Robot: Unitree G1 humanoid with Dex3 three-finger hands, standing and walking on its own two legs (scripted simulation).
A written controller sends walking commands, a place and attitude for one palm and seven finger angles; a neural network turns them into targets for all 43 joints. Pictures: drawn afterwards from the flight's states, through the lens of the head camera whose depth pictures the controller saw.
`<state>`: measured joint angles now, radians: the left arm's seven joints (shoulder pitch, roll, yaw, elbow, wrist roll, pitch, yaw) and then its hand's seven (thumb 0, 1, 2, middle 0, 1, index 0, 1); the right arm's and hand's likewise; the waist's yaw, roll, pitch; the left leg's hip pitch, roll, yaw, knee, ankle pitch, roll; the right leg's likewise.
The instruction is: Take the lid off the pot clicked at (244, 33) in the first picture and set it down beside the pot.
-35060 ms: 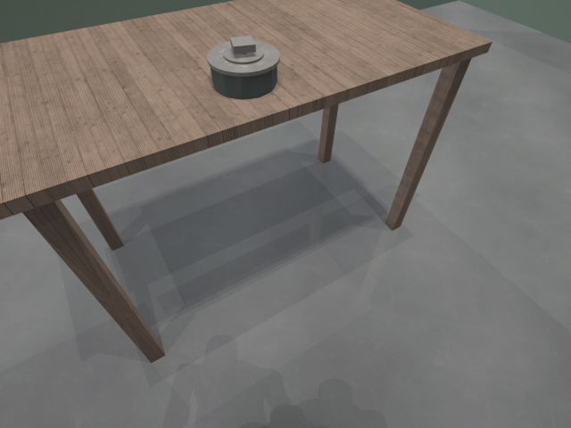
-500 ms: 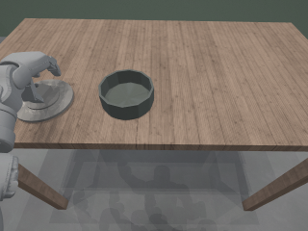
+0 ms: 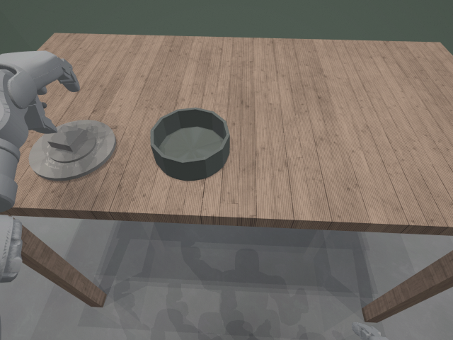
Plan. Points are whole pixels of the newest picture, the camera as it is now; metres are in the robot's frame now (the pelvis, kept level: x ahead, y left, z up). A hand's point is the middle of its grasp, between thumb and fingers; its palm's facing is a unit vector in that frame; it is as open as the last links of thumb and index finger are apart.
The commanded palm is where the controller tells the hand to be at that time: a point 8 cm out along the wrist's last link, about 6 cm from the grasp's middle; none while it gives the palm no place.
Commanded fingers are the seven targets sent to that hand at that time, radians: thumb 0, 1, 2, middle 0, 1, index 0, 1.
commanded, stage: raise the empty hand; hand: left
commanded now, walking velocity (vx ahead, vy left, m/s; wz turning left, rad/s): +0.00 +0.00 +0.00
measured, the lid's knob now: (68, 138) +0.46 +0.31 +0.11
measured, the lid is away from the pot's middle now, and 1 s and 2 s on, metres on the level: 0.23 0.23 0.23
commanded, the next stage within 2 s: draw the hand back to the body in 0.48 s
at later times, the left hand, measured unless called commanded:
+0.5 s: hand (24, 73) +0.45 +0.31 +0.25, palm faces -0.17 -0.02 -0.98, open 10.9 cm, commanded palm +0.44 +0.31 +0.30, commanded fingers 0.00 -0.18 0.99 -0.56 -0.46 -0.56 -0.46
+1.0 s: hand (23, 96) +0.42 +0.30 +0.23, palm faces -0.14 -0.01 -0.99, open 10.9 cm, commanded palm +0.38 +0.30 +0.30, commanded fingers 0.00 -0.18 0.99 -0.56 -0.46 -0.56 -0.46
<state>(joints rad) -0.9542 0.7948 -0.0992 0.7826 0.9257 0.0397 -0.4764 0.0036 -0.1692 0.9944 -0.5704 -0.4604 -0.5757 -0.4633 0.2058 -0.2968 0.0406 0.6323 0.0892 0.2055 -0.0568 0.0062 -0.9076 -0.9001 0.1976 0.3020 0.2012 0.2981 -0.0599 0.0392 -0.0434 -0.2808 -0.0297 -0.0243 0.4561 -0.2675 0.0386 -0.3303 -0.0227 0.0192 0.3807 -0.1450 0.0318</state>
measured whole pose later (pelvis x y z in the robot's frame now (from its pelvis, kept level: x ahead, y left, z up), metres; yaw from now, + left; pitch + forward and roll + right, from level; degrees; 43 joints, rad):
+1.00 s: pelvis +0.01 +0.01 +0.00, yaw +0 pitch +4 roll -1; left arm -0.80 0.81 -0.04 0.47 0.89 0.15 -0.53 0.00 -0.17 0.99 -0.57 -0.46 -0.58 -0.46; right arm 0.20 -0.29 0.06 0.58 0.09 0.18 -0.04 0.01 -0.91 -0.90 0.20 0.30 0.20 0.30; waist -0.02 0.06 -0.05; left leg -0.23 -0.04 -0.02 0.42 -0.26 0.05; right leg -0.29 -0.03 0.02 0.37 -0.15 0.04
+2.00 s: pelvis +0.01 -0.03 +0.01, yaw -1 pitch -4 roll -1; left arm -0.19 0.42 0.44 -0.20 -0.12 -0.09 0.06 0.01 0.69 0.92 -0.28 -0.33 -0.28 -0.34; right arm 0.12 -0.22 0.04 0.68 0.02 -0.04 -0.05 0.01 -0.91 -0.90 0.20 0.30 0.20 0.30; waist 0.06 0.06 0.02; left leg -0.02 0.02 -0.02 0.35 -0.26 0.00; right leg -0.09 0.02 0.02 0.31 -0.15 0.00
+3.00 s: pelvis +0.00 -0.01 +0.00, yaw -1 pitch -5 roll -1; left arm 0.22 0.41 0.49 -0.65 -0.11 -0.14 0.07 0.01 0.89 0.90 -0.21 -0.30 -0.21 -0.31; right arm 0.15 -0.19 0.05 0.66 0.00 -0.06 -0.05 0.01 -0.91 -0.90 0.20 0.30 0.20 0.30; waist 0.08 0.05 0.02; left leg -0.04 0.01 -0.02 0.40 -0.28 0.01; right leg -0.09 0.01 0.02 0.32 -0.15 0.01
